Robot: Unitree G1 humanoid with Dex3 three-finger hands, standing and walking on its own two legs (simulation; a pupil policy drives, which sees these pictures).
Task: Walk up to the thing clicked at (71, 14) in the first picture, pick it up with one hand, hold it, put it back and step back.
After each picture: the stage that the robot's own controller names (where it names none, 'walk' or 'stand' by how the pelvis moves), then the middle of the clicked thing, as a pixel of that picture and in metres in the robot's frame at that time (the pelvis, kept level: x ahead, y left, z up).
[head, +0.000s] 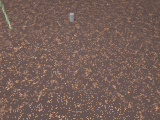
stand; (71, 17) +2.02 +0.14 -0.72
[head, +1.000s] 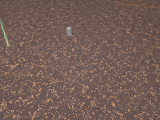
walk; (69, 31) +1.89 +0.29 -0.71
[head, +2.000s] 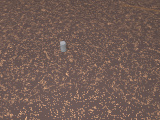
walk; (63, 46) +1.33 +0.26 -0.71
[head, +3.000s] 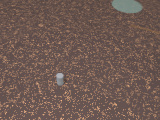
walk; (60, 79) +0.87 +0.22 -0.70
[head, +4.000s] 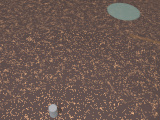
walk; (53, 111) +0.55 +0.19 -0.70
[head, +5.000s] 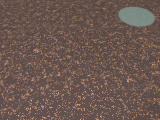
stand; out of the picture +0.37 +0.18 -0.70
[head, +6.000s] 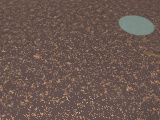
stand; out of the picture +0.34 +0.16 -0.72
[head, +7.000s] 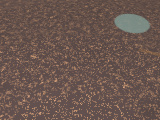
stand; out of the picture +0.36 +0.18 -0.73
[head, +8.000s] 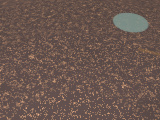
stand; out of the picture +0.34 +0.19 -0.73
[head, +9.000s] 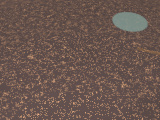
stand; out of the picture +0.34 +0.19 -0.73
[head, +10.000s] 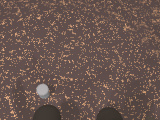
go down; (43, 91) +0.39 +0.19 -0.49
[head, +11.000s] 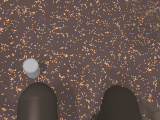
go down; (32, 68) +0.43 +0.22 -0.32
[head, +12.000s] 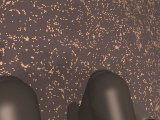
close in; out of the picture +0.40 +0.26 -0.23
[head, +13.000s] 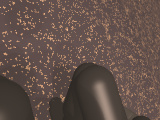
close; out of the picture +0.40 +0.27 -0.22
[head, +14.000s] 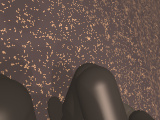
lift; out of the picture +0.38 +0.27 -0.22
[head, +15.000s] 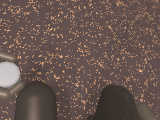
lift; (8, 77) +0.32 +0.25 -0.07
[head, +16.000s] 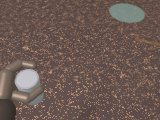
hold; (30, 88) +0.33 +0.17 +0.06
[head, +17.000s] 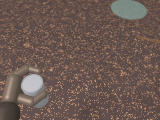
hold; (36, 91) +0.33 +0.16 +0.01
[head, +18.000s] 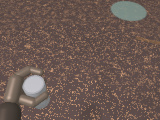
hold; (37, 92) +0.32 +0.16 +0.01
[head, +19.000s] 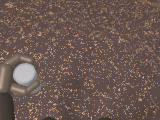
crouch; (28, 79) +0.37 +0.18 -0.05
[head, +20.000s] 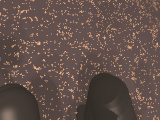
lower; out of the picture +0.43 +0.25 -0.13
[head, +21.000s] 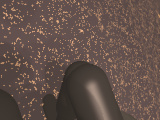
lower; out of the picture +0.42 +0.28 -0.23
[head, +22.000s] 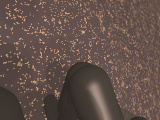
lower; out of the picture +0.41 +0.28 -0.22
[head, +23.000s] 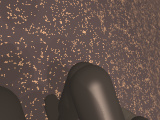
lower; out of the picture +0.41 +0.28 -0.22
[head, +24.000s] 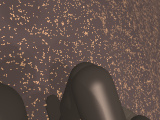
lower; out of the picture +0.40 +0.29 -0.22
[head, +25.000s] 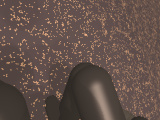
open; out of the picture +0.39 +0.26 -0.23
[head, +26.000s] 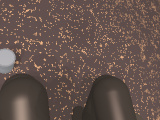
stand; (5, 61) +0.40 +0.24 -0.26
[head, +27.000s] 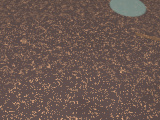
stand; out of the picture +0.35 +0.16 -0.64
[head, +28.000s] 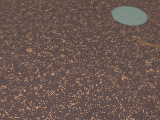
stand; out of the picture +0.36 +0.17 -0.67
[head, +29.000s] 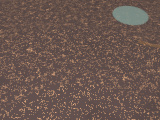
stand; out of the picture +0.36 +0.16 -0.67
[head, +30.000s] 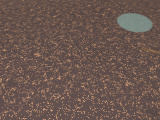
stand; out of the picture +0.38 +0.15 -0.72
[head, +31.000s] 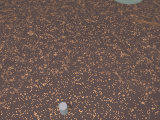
walk; (63, 108) +0.49 +0.16 -0.70
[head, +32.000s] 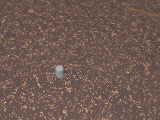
walk; (59, 71) +0.81 +0.14 -0.70
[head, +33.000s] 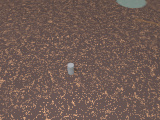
stand; (70, 68) +1.02 +0.16 -0.71
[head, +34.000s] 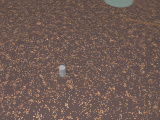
stand; (62, 71) +1.00 +0.18 -0.73
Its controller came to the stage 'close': yes
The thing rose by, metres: 0.71
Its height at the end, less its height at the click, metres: +0.00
